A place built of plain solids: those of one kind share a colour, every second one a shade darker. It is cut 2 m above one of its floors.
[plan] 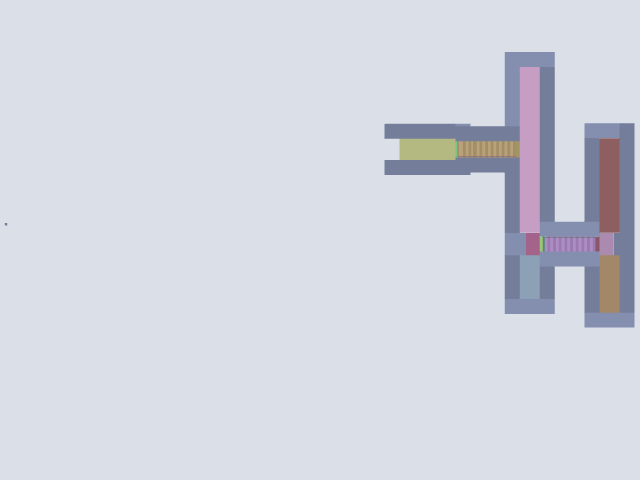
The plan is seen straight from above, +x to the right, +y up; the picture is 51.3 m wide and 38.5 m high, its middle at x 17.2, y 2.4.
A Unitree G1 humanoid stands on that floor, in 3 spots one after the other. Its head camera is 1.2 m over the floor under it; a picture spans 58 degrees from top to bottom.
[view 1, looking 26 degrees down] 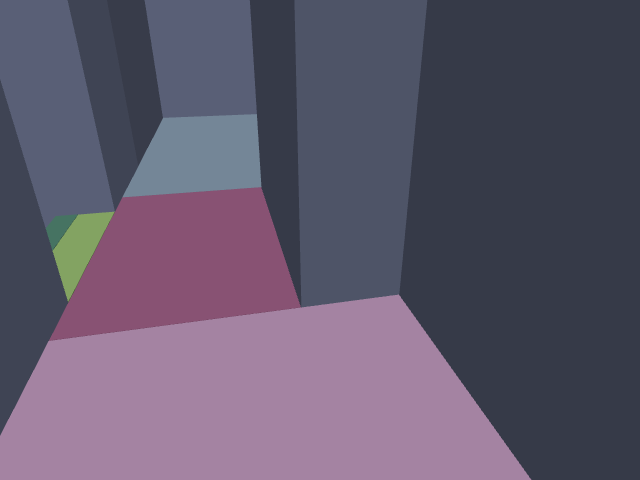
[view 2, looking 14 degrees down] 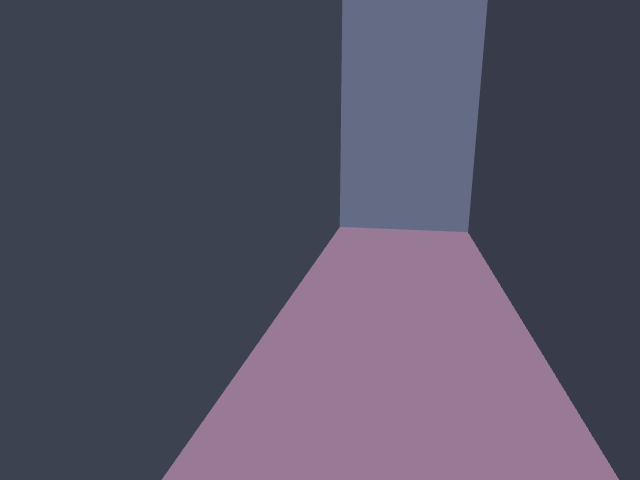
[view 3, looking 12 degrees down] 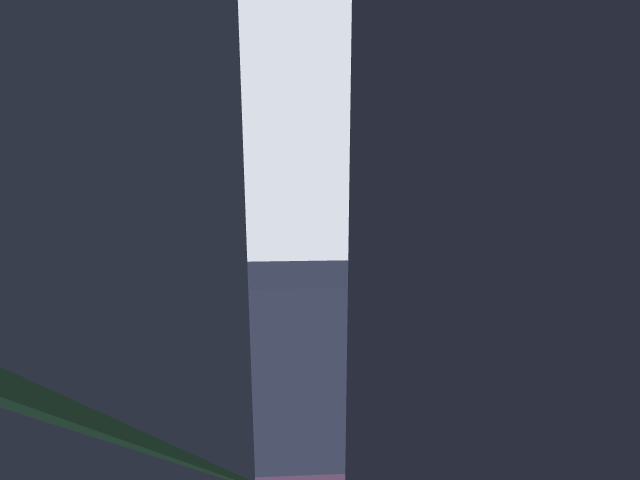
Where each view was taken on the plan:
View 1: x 34.02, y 4.67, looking -103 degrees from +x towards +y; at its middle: wall_concrete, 1.94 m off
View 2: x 34.02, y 10.80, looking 101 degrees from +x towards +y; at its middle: wall_concrete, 4.33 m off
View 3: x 34.62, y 2.07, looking -3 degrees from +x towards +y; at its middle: nothing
